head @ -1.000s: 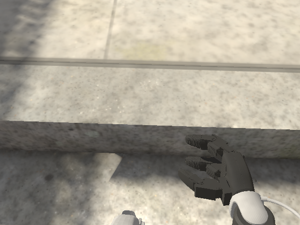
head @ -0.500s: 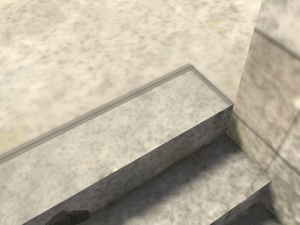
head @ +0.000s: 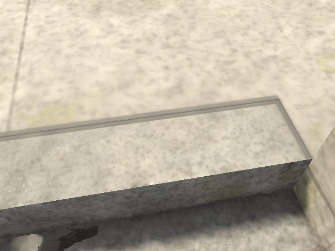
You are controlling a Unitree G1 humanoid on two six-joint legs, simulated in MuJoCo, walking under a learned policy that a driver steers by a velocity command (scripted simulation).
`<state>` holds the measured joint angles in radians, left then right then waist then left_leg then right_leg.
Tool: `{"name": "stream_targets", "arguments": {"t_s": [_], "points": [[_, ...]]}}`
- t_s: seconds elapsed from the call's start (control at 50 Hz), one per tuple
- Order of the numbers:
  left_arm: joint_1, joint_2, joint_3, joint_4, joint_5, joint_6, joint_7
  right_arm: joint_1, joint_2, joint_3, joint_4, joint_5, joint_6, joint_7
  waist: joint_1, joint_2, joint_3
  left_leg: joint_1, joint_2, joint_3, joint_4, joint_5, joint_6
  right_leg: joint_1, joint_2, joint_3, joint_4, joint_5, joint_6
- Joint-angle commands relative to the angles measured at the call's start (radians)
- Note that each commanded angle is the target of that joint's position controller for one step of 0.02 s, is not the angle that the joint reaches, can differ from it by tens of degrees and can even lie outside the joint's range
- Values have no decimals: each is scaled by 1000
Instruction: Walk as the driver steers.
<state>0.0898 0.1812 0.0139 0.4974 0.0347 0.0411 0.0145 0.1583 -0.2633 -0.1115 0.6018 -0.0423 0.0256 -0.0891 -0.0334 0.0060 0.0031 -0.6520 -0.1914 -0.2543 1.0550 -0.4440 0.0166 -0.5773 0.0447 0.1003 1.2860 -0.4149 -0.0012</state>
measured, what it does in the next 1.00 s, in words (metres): goes down: left foot 0.03 m higher, then right foot 0.04 m lower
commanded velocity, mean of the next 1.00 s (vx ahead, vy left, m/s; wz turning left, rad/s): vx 0.00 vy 0.00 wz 0.15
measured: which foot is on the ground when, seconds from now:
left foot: down 0.00-0.04, up 0.06-0.18, down 0.20-0.52, up 0.54-0.88, down 0.90-1.00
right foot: down 0.00-0.20, up 0.22-0.50, down 0.52-0.86, up 0.88-1.00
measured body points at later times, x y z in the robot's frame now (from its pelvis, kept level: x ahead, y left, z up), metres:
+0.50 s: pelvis -0.03 -0.15 -0.01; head +0.01 -0.16 +0.43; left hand +0.05 +0.15 -0.07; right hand +0.27 -0.26 -0.10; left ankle +0.00 +0.01 -0.67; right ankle -0.01 -0.29 -0.58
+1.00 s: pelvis -0.15 -0.22 -0.13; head -0.10 -0.21 +0.32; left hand -0.04 +0.07 -0.23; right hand +0.02 -0.43 -0.26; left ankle -0.18 -0.14 -0.86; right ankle -0.14 -0.34 -0.60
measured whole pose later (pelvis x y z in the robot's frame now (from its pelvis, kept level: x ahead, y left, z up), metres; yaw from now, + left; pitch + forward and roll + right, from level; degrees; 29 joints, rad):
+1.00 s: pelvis -0.15 -0.22 -0.13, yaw +9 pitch +3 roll +4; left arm 0.14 0.23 0.08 0.62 0.01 0.03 0.13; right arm 0.17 -0.17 -0.03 0.75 -0.05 0.01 -0.05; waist 0.03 -0.08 0.06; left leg -0.24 -0.08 0.14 0.47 -0.26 0.08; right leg -0.96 0.07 0.12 1.99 -0.46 0.04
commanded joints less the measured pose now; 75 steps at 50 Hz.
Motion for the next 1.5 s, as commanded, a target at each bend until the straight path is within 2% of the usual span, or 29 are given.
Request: {"name": "stream_targets", "arguments": {"t_s": [0.02,0.08,0.1,0.16,0.22,0.24,0.28,0.32,0.5,0.54,0.56,0.6,0.62,0.64,0.66,0.72,0.82,0.86,0.92,0.98,1.04,1.08,1.14,1.18,1.2,1.22,1.3,1.4,1.5], "points": [[35,12,-15,-71,-9,-44,-9,-66,-25,-4,-86,-3,11,-9,51,70,-97,97,63,-162,-180,334,89,143,-83,59,-661,25,-49],[41,76,-6,28,-28,-79,34,-20,-46,-49,-82,-3,16,16,-36,-351,-121,-146,-107,265,409,-192,-11,668,-253,27,-878,1417,-74],[76,78,-3,29,-15,-76,57,-15,-45,-40,-63,-12,-5,25,-21,-213,-192,-279,-69,262,567,-255,-18,793,-298,20,-812,1581,-104],[-174,211,51,-29,46,-27,96,198,-69,-17,-40,30,17,108,-258,-209,-170,211,114,233,-13,-149,-9,457,-203,-105,-590,1199,-90],[22,114,43,43,14,-6,50,171,-47,-4,32,50,54,69,-109,79,-87,575,139,216,-601,222,118,26,-48,-169,226,-117,-55],[-8,133,42,-85,1,-9,30,-25,-148,-25,-88,-6,36,34,-42,282,-204,509,257,-221,-321,483,251,-113,-3,36,364,-45,30],[67,161,42,-39,44,-40,14,-75,-87,3,-149,-22,-1,13,-15,3,-168,349,324,-304,-340,436,281,-182,-10,88,600,-5,48],[60,132,37,-81,52,-20,25,-188,-113,13,-153,-52,-29,-10,73,-1,-114,91,320,-359,-359,262,289,-161,26,78,659,151,58],[221,54,-14,-43,-28,-4,57,-247,16,85,-167,-24,12,2,151,80,-107,-41,313,12,-141,283,107,186,-125,15,-168,173,-23],[437,4,-31,66,-19,0,50,-270,107,107,-136,-18,52,20,251,-247,52,-203,65,264,425,-127,3,367,-87,119,-791,567,-111],[355,66,-21,45,-27,-28,54,-185,134,128,-192,-13,58,50,107,-439,123,-388,37,118,495,-242,-64,383,-116,376,-626,896,-108],[104,92,-11,-51,0,-49,55,-30,104,125,-122,-17,69,74,-46,-245,31,-305,37,94,645,-106,-99,283,-183,480,-657,812,-124],[149,101,7,-10,14,-52,57,-71,45,101,-79,-41,65,78,-2,13,-28,-263,15,201,714,13,-90,318,-121,344,-605,765,-105],[266,165,33,45,-8,-81,82,-168,58,96,-141,-79,70,97,38,-51,-17,-302,44,170,833,6,-85,351,-118,364,-589,817,-81],[43,251,72,-5,-7,-107,93,-32,32,86,-173,-44,93,99,-125,-187,-80,-279,126,64,787,117,-79,333,-229,575,-510,738,-174],[104,95,31,34,-16,-113,107,-144,31,85,-117,-33,97,88,-18,50,-154,-133,90,189,510,315,-80,250,-118,438,-344,586,-174],[156,114,68,61,19,-73,139,-49,66,104,-64,48,60,96,5,-188,-196,262,136,208,-568,301,46,295,-18,255,-323,710,-95],[130,90,80,63,12,-43,139,98,114,91,43,88,31,91,-25,-48,-149,637,252,177,-952,829,130,-16,139,100,88,24,-45],[279,-41,46,72,-57,-33,108,-136,102,117,19,-21,-19,79,164,121,-80,682,378,235,-610,1167,140,-507,142,16,882,-162,-17],[208,92,52,34,-31,-14,111,-201,-93,37,-39,-22,-78,17,169,227,-125,464,665,92,-780,542,316,-420,-105,31,835,43,89],[35,228,113,32,9,49,70,-19,-15,69,-38,-10,-102,-17,33,-21,9,458,568,135,-730,259,292,-334,-141,26,393,192,51],[72,80,75,55,-1,40,40,-37,-46,61,-38,-20,-48,-44,72,120,-72,430,381,314,-658,250,212,-66,-110,-58,40,81,42],[212,74,77,116,-28,27,10,-41,-42,53,-29,-23,35,-24,149,210,-65,430,342,398,-493,314,206,206,-83,-204,-607,-143,-12],[337,35,63,225,-17,-12,33,3,35,65,-4,-9,54,11,130,-113,26,255,237,525,-83,-13,142,346,8,-274,-939,218,7],[287,12,37,205,9,-47,36,-39,94,82,-19,-9,52,33,92,-130,48,-51,246,414,299,-127,77,416,-85,-37,-780,346,-29],[281,145,72,138,3,-76,63,16,86,67,-81,1,58,35,56,-499,-39,-173,195,277,409,-102,8,379,-375,519,-915,587,-217],[75,117,53,76,-1,-69,110,87,13,54,-11,-68,89,28,-2,-124,-43,-137,224,211,635,115,-128,271,-336,286,-779,466,-212],[97,134,52,35,8,-54,110,9,-35,40,-53,-26,126,32,40,-155,-1,-187,139,175,434,146,-108,279,-358,146,-713,125,-159],[-29,143,52,-26,-10,-46,116,287,-42,28,-49,10,143,29,-74,-295,-77,113,201,247,21,1,-16,258,-400,-67,-804,46,-59]]}}
Velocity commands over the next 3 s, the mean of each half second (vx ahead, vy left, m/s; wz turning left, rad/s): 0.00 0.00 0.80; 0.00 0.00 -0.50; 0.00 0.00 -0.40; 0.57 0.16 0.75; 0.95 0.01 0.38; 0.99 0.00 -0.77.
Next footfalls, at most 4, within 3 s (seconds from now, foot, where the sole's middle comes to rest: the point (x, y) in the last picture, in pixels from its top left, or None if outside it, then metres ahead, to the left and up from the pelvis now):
0.20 left None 0.03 0.03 -0.71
0.52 right None -0.01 -0.30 -0.74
0.90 left None -0.15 -0.13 -0.90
1.18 right None -0.17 -0.39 -0.89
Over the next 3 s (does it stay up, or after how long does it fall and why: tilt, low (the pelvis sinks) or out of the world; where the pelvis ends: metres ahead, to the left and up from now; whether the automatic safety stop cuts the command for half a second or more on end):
stays up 0.18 0.43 0.10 its command is cut before an obstacle after 1.5 s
